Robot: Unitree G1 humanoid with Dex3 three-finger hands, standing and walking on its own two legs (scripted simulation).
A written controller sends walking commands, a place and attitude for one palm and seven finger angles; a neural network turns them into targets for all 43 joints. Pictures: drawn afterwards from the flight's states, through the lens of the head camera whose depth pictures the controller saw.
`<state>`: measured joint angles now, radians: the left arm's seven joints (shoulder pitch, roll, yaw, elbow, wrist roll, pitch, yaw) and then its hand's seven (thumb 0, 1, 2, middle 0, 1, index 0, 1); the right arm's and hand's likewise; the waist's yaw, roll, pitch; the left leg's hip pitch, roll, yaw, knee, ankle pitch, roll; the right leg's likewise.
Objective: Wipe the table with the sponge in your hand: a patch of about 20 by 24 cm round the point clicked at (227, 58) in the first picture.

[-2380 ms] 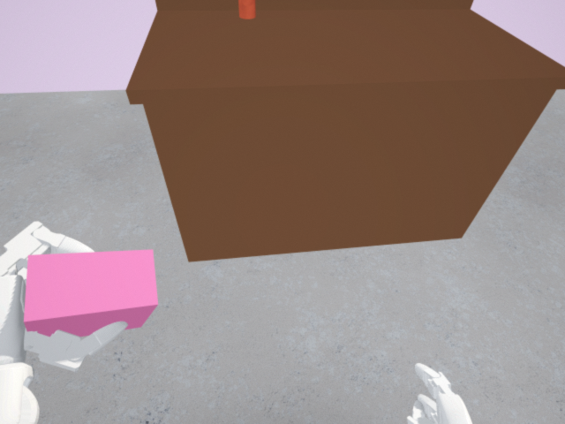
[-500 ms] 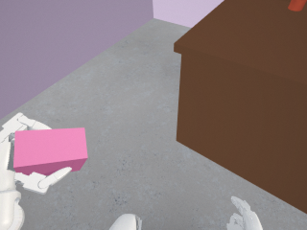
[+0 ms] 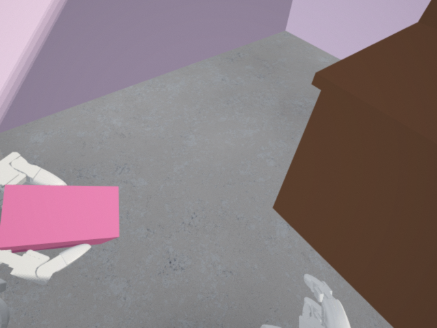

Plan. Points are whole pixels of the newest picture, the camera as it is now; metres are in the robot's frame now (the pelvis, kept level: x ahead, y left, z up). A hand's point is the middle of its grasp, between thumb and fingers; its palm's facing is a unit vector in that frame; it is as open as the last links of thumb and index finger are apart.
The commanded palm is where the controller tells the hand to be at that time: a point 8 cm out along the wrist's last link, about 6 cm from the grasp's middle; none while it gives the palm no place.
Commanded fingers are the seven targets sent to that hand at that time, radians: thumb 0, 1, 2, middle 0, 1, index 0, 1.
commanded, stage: walk to a spot facing it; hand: left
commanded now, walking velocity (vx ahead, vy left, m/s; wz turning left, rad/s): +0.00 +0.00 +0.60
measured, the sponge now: (77, 219) +0.22 +0.20 +0.16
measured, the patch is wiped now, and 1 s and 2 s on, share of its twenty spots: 0.00 0.00 0.00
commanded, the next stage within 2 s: turn to face it in 1.72 s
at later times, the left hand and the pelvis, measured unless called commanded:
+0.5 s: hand out of the picture +0.08 +0.25 +0.18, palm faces +0.65 -0.66 -0.38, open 10.3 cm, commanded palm +0.01 +0.28 +0.18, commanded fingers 0.00 0.10 1.30 -1.20 -1.60 -1.20 -1.60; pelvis -0.06 -0.04 -0.01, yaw +18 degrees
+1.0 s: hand out of the picture +0.05 +0.25 +0.17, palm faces +0.75 -0.47 -0.47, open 10.3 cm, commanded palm -0.02 +0.26 +0.18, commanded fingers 0.00 0.10 1.30 -1.20 -1.60 -1.20 -1.60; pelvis +0.00 -0.06 +0.01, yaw +34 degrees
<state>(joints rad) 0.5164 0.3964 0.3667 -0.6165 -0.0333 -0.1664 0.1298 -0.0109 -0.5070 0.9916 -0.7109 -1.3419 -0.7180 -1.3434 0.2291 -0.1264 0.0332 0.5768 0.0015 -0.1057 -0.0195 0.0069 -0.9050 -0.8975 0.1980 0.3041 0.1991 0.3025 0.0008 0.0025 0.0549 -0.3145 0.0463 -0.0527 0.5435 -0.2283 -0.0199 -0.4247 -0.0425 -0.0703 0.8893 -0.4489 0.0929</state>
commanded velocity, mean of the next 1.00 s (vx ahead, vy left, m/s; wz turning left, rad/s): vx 0.27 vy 0.00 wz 0.53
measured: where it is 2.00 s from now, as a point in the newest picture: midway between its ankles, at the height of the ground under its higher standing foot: outside the picture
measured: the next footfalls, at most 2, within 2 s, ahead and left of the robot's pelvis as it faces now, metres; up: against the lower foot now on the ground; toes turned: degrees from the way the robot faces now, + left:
right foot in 0.12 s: +0.02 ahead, -0.14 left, +0.00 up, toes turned +0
left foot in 0.48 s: -0.08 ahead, +0.10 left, +0.00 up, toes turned +24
